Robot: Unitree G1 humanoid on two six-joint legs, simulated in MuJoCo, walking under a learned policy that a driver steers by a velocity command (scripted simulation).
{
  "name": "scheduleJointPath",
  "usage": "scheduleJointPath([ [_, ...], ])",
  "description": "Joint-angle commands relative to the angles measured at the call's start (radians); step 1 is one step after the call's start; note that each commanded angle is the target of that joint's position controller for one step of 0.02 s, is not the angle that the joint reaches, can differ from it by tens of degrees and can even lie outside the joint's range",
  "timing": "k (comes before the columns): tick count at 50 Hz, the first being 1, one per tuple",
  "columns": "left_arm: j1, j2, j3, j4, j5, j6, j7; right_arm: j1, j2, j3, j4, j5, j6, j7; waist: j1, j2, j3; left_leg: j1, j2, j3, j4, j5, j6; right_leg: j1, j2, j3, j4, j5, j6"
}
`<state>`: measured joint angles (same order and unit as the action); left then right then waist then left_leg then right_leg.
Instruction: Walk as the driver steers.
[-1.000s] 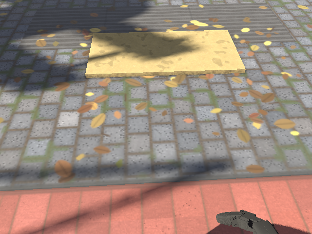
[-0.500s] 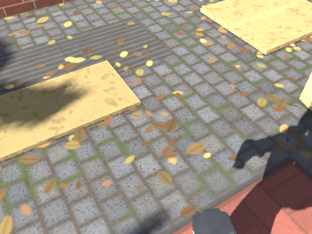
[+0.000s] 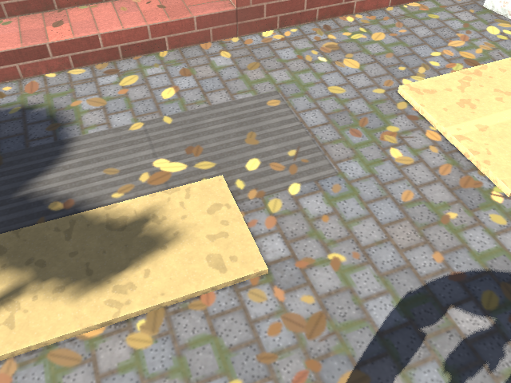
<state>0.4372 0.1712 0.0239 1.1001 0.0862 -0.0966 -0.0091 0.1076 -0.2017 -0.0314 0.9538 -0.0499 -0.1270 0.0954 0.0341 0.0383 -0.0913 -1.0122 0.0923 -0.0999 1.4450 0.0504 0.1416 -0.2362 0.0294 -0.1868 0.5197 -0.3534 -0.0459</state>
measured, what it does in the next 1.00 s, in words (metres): walks ahead, turning left: left foot, then right foot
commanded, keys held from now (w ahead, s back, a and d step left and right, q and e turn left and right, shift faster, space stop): w+q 0.02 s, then q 0.72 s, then no key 0.26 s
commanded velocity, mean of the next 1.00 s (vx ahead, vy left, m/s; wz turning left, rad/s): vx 0.13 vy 0.00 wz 0.48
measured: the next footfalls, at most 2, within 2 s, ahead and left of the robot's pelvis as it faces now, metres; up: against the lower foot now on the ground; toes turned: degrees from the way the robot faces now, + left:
left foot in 0.22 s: +0.30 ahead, +0.15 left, +0.00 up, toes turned +9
right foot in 0.76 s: +0.36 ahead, -0.04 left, +0.00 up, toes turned +32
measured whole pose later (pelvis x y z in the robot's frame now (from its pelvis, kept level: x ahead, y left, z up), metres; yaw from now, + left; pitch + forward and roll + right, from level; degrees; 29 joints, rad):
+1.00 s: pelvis +0.23 +0.03 +0.01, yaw +31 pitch +2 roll +1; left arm 0.16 0.22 0.07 0.70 0.01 0.00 0.06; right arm 0.14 -0.28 -0.08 0.65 0.01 0.05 -0.02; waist 0.03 0.03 0.00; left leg -0.51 -0.03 -0.05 1.04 -0.44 -0.07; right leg -0.35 -0.04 0.03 0.50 -0.18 0.01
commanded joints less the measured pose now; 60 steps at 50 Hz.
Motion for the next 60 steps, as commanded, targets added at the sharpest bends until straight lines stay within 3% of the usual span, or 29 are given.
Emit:
scheduleJointPath([
  [1,-0.111,0.061,-0.003,-0.110,0.011,-0.048,0.002,-0.102,-0.013,0.001,-0.081,0.005,0.009,0.013,-0.023,-0.104,0.048,0.190,0.032,0.066,-0.388,0.090,-0.062,-0.016,-0.205,0.024,-0.298,0.588,-0.120],
  [5,-0.040,0.127,0.022,-0.073,-0.035,-0.073,-0.031,-0.199,-0.001,-0.010,-0.137,0.024,0.055,-0.002,-0.027,-0.116,0.115,0.281,-0.003,0.118,-0.695,0.037,-0.077,0.195,-0.279,0.007,-0.302,0.934,-0.097],
  [8,-0.087,0.161,0.045,-0.105,-0.048,-0.065,-0.011,-0.166,-0.059,-0.041,-0.125,0.016,0.050,-0.018,-0.057,-0.119,0.089,0.359,-0.063,0.154,-0.816,-0.022,-0.071,0.351,-0.297,-0.009,-0.219,1.088,-0.045],
  [10,-0.118,0.183,0.064,-0.129,-0.052,-0.042,0.009,-0.104,-0.102,-0.063,-0.098,0.034,0.027,-0.043,-0.091,-0.096,0.060,0.489,-0.119,0.176,-0.989,0.053,-0.041,0.405,-0.273,-0.037,-0.107,1.150,-0.012],
  [11,-0.085,0.158,0.064,-0.129,-0.057,-0.029,0.004,-0.072,-0.134,-0.075,-0.085,0.041,0.013,-0.064,-0.089,-0.078,-0.004,0.650,-0.155,0.175,-1.027,0.182,-0.004,0.379,-0.231,-0.027,-0.022,1.115,0.012],
  [12,0.034,0.068,0.044,-0.141,-0.042,-0.022,0.009,0.000,-0.176,-0.086,-0.086,0.011,0.006,-0.086,-0.037,0.018,-0.207,1.015,-0.051,0.077,-0.863,0.590,0.133,0.211,-0.178,-0.031,0.180,0.792,0.079],
  [13,0.108,0.008,0.014,-0.193,-0.039,-0.026,0.018,0.171,-0.226,-0.092,-0.065,-0.002,0.005,-0.096,-0.062,0.199,-0.411,1.442,0.164,-0.296,-0.907,0.660,0.357,-0.142,-0.047,0.025,0.453,0.106,0.191],
  [14,-0.083,0.092,0.034,-0.250,-0.050,-0.014,0.002,0.281,-0.225,-0.098,-0.035,0.005,0.013,-0.102,-0.143,0.120,-0.420,1.477,0.243,-0.482,-1.051,0.603,0.352,-0.292,0.040,0.142,0.638,-0.320,0.176],
  [15,-0.219,0.099,0.047,-0.302,-0.052,-0.002,-0.007,0.232,-0.253,-0.122,-0.031,0.005,0.001,-0.114,-0.148,0.048,-0.252,1.335,0.201,-0.388,-1.086,0.477,0.242,-0.392,-0.015,0.257,0.749,-0.318,0.129],
  [16,-0.196,0.138,0.065,-0.282,-0.034,0.004,0.003,0.126,-0.221,-0.126,-0.049,0.022,0.002,-0.121,-0.094,0.013,-0.140,1.126,0.144,-0.294,-1.122,0.319,0.186,-0.354,-0.072,0.284,0.758,-0.272,0.106],
  [18,-0.147,0.079,0.060,-0.275,-0.002,-0.006,0.021,-0.026,-0.166,-0.109,-0.102,0.053,0.009,-0.113,0.015,0.009,-0.001,0.780,0.077,-0.221,-1.198,0.227,0.167,-0.230,-0.112,0.274,0.632,-0.173,0.075],
  [22,-0.173,0.079,0.062,-0.292,-0.050,0.004,0.025,0.014,-0.166,-0.113,-0.148,0.036,-0.003,-0.080,0.019,-0.008,-0.066,0.739,0.053,-0.216,-1.212,0.154,0.154,-0.232,-0.072,0.259,0.639,-0.046,0.130],
  [29,-0.252,0.150,0.074,-0.299,-0.048,0.013,0.055,0.091,-0.165,-0.106,-0.201,0.047,-0.024,-0.061,-0.017,0.024,-0.015,0.701,0.050,-0.340,-1.163,-0.147,0.158,-0.328,-0.094,0.284,0.546,0.050,0.180],
  [30,-0.416,0.165,0.083,-0.388,-0.116,0.023,0.100,0.029,-0.186,-0.105,-0.253,0.078,0.063,-0.109,-0.056,0.055,0.028,0.746,0.024,-0.345,-1.107,-0.122,0.095,-0.440,-0.071,0.288,0.388,0.011,0.134],
  [33,-0.367,0.153,0.074,-0.388,-0.122,0.027,0.106,0.059,-0.196,-0.106,-0.306,0.054,0.146,-0.148,-0.061,0.117,-0.084,0.787,0.015,-0.383,-1.088,-0.136,0.063,-0.310,-0.014,0.292,0.242,0.056,0.112],
  [37,-0.246,0.167,0.082,-0.366,-0.110,0.027,0.075,0.006,-0.162,-0.095,-0.367,0.081,0.167,-0.140,0.002,0.105,-0.055,0.692,-0.057,-0.391,-1.024,-0.146,0.007,-0.065,-0.001,0.270,-0.071,0.211,0.102],
  [38,-0.215,0.201,0.092,-0.364,-0.095,0.026,0.072,0.037,-0.127,-0.086,-0.372,0.079,0.170,-0.140,-0.003,0.045,-0.070,0.623,-0.105,-0.336,-0.932,-0.279,-0.034,0.050,-0.105,0.324,-0.127,0.283,0.066],
  [39,-0.239,0.259,0.102,-0.394,-0.070,0.036,0.077,0.115,-0.071,-0.073,-0.364,0.064,0.172,-0.140,-0.059,-0.179,-0.089,0.497,-0.226,-0.157,-0.675,-0.566,-0.086,0.146,-0.336,0.514,-0.139,0.493,-0.034],
  [40,-0.262,0.291,0.113,-0.420,-0.030,0.042,0.072,0.104,-0.149,-0.094,-0.398,0.058,0.152,-0.132,-0.061,-0.401,-0.057,0.340,-0.281,-0.038,-0.439,-0.723,-0.146,0.097,-0.469,0.732,-0.180,0.685,-0.213],
  [42,-0.329,0.205,0.099,-0.464,-0.050,0.051,0.084,0.079,-0.221,-0.112,-0.358,0.061,0.139,-0.117,-0.048,-0.210,-0.055,0.334,-0.202,-0.056,-0.182,-0.586,-0.183,0.055,-0.382,0.592,-0.146,0.560,-0.194],
  [44,-0.356,0.187,0.083,-0.477,-0.082,0.064,0.083,0.082,-0.162,-0.092,-0.342,0.057,0.160,-0.117,-0.052,-0.135,-0.020,0.360,-0.183,-0.016,-0.087,-0.515,-0.206,0.009,-0.294,0.473,-0.138,0.512,-0.145],
  [49,-0.329,0.191,0.074,-0.477,-0.080,0.094,0.073,-0.017,-0.070,-0.036,-0.398,0.054,0.158,-0.120,-0.012,-0.227,-0.023,0.534,-0.111,0.110,-0.510,-0.498,-0.218,-0.003,-0.205,0.344,-0.144,0.414,-0.136],
  [51,-0.282,0.212,0.079,-0.465,-0.085,0.100,0.069,-0.005,-0.090,-0.040,-0.399,0.061,0.155,-0.116,0.011,-0.284,-0.025,0.605,-0.107,0.128,-0.663,-0.511,-0.212,0.016,-0.237,0.387,-0.140,0.363,-0.160],
  [54,-0.240,0.190,0.068,-0.447,-0.102,0.101,0.064,0.081,-0.101,-0.049,-0.366,0.056,0.153,-0.108,-0.025,-0.245,0.006,0.799,-0.129,0.143,-1.028,-0.271,-0.153,-0.065,-0.219,0.384,-0.081,0.305,-0.105],
  [55,-0.206,0.169,0.062,-0.439,-0.097,0.093,0.062,0.098,-0.135,-0.053,-0.381,0.039,0.150,-0.109,-0.016,-0.160,-0.009,0.908,-0.049,0.021,-1.048,-0.182,-0.112,-0.159,-0.184,0.353,-0.012,0.198,-0.035],
  [56,-0.199,0.101,0.042,-0.466,-0.068,0.075,0.055,0.085,-0.216,-0.070,-0.387,0.021,0.149,-0.111,0.026,0.130,-0.029,0.936,0.132,-0.151,-1.031,-0.035,-0.030,-0.282,-0.069,0.209,0.114,-0.001,0.050],
  [57,-0.292,0.133,0.046,-0.491,-0.067,0.066,0.059,0.081,-0.150,-0.050,-0.383,0.004,0.139,-0.097,-0.033,0.239,-0.021,0.773,0.210,-0.249,-1.130,-0.169,0.066,-0.238,-0.079,0.217,0.104,-0.121,0.083],
  [58,-0.324,0.160,0.056,-0.486,-0.077,0.066,0.058,0.017,-0.102,-0.033,-0.398,-0.001,0.127,-0.094,-0.021,0.174,0.041,0.719,0.155,-0.208,-1.147,-0.299,0.049,-0.179,-0.093,0.233,0.109,-0.045,0.089],
  [60,-0.312,0.128,0.051,-0.450,-0.061,0.070,0.059,-0.015,-0.097,-0.032,-0.393,0.017,0.114,-0.102,-0.012,0.127,0.067,0.682,0.050,-0.105,-1.112,-0.428,-0.036,-0.085,-0.078,0.219,0.032,0.140,0.100],
])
